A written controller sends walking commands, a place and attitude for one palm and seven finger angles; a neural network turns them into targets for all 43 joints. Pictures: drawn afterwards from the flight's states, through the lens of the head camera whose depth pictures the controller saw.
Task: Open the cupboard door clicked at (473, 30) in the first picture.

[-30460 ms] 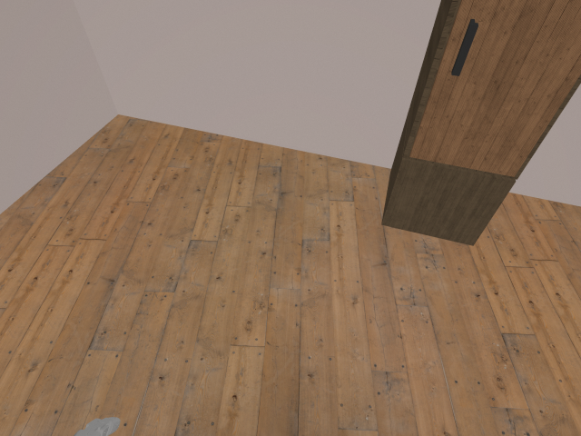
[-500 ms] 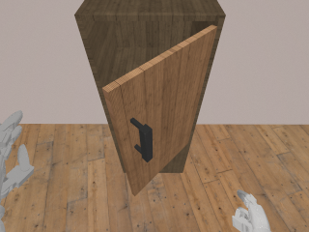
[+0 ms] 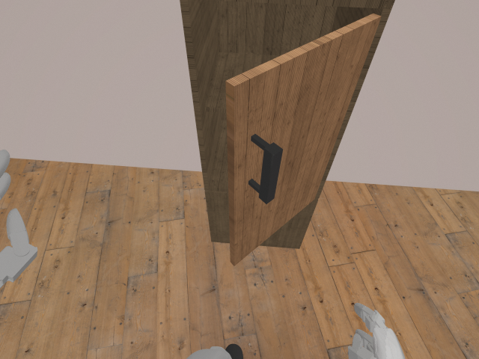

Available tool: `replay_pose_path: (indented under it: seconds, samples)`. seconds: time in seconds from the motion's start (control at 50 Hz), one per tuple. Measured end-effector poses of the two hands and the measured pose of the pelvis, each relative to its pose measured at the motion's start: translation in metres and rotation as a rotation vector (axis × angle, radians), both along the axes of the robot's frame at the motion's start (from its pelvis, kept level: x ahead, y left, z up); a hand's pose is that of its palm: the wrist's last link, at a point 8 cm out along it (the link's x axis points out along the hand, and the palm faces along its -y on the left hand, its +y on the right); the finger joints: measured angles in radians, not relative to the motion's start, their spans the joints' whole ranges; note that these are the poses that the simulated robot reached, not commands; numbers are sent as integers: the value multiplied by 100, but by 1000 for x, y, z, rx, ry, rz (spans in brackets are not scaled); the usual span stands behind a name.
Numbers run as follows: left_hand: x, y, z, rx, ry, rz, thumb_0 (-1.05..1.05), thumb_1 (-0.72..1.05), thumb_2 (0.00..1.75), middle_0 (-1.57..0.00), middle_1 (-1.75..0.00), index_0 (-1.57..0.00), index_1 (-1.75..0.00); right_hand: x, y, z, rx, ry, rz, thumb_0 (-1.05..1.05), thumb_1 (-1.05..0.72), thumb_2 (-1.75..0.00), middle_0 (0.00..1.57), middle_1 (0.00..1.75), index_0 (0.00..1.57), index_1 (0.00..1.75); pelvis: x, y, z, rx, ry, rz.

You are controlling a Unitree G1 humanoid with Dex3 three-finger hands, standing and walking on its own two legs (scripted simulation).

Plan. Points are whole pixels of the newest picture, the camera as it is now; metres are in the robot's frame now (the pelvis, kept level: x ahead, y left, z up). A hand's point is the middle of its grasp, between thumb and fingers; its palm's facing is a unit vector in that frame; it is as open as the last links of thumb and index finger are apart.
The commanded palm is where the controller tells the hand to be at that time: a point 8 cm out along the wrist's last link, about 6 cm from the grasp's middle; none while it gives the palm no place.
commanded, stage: step back with the hand held close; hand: left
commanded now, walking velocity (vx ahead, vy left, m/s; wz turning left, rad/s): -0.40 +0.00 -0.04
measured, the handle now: (262, 169) +0.42 +0.00 +0.08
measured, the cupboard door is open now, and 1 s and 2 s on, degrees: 46 46 46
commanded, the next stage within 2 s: stop stepping back and stand still in 0.28 s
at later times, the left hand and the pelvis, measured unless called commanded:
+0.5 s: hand out of the picture +0.05 +0.32 +0.18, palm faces +0.44 -0.82 -0.37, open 7.4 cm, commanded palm +0.03 +0.36 +0.19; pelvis -0.13 +0.06 -0.02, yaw -3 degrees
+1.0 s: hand out of the picture -0.06 +0.40 +0.19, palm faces +0.40 -0.75 -0.52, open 7.4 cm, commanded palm -0.10 +0.42 +0.19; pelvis -0.27 +0.14 -0.01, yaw -6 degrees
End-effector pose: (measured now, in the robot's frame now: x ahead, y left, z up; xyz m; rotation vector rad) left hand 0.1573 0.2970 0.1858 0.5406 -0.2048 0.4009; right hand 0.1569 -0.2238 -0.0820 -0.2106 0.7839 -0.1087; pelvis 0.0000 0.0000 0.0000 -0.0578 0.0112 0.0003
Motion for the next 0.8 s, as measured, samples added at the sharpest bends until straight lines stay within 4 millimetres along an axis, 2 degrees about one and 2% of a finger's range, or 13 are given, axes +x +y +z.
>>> replay_pose_path:
  seconds: [0.06, 0.14, 0.26, 0.34, 0.42, 0.46, 0.52, 0.56, 0.62, 0.66, 0.7, 0.76, 0.8]
  samples:
    - [-13, 1, 0, -9, -31, -31, 1, 89, 89, -21, -30, -21, -30, -9, 4, 3, -18, -4, 8, 1, -91, -90, 21, 30, 20, 30, -8, 4, -2, -14, -18, 2]
    - [-23, 13, 2, 3, -113, -76, 1, 89, 89, -21, -30, -22, -30, -20, 5, 9, -70, -45, -14, 1, -91, -90, 21, 30, 20, 30, -17, 15, -10, -48, -54, -1]
    - [-40, 40, 12, 5, -167, -57, 1, 89, 89, -21, -30, -22, -30, -41, 16, 29, -91, -119, -15, 1, -91, -90, 21, 30, 20, 30, -55, 28, -4, -65, -54, 1]
    - [-76, 46, 18, -1, -168, -70, 1, 89, 89, -21, -30, -21, -30, -62, 30, 35, -64, -134, 10, 1, -91, -90, 21, 30, 20, 30, -83, 37, -1, -67, -6, 20]
    - [-126, 47, 12, 74, -179, -107, 1, 89, 89, -21, -30, -21, -30, -82, 44, 21, -51, -158, 51, 1, -91, -90, 21, 30, 20, 30, -120, 46, -21, -8, 17, -42]
    - [-143, 54, 6, 48, -190, -114, 1, 89, 89, -21, -30, -21, -30, -101, 51, 14, -66, -105, 54, 1, -91, -90, 21, 30, 20, 30, -127, 55, -21, -26, -10, -50]
    - [-153, 75, 1, -19, -242, -70, 1, 89, 89, -21, -30, -22, -30, -133, 66, 14, -88, -34, 32, 1, -91, -90, 21, 30, 20, 30, -129, 67, -15, -13, -29, -47]
    - [-150, 93, -3, -64, -279, -35, 1, 88, 89, -21, -30, -22, -30, -150, 74, 12, -107, -41, 10, 1, -91, -90, 21, 30, 20, 30, -136, 79, -17, -8, -39, -39]
    - [-138, 109, -5, -118, -254, -21, 1, 89, 90, -21, -30, -21, -30, -177, 91, 15, -92, -66, -16, 1, -91, -90, 21, 30, 20, 30, -164, 95, -11, 3, -83, -52]
    - [-134, 108, 1, -117, -220, -70, 1, 89, 90, -20, -30, -21, -30, -199, 103, 21, -58, -76, -36, 1, -91, -90, 21, 30, 20, 30, -181, 102, -2, -2, -94, -59]
    - [-140, 100, 11, -88, -186, -149, 2, 89, 90, -20, -30, -21, -30, -221, 113, 29, -29, -72, -61, 1, -91, -90, 21, 30, 20, 30, -193, 106, 8, -5, -91, -71]
    - [-162, 85, 25, -35, -117, -263, 2, 89, 90, -20, -30, -21, -30, -252, 120, 41, -3, -52, -108, 1, -91, -90, 21, 30, 20, 30, -206, 113, 21, -9, -71, -100]
    - [-182, 81, 34, 16, -68, -305, 2, 89, 90, -21, -30, -21, -30, -268, 120, 44, -4, -36, -135, 1, -90, -90, 21, 30, 20, 30, -214, 117, 28, -14, -53, -115]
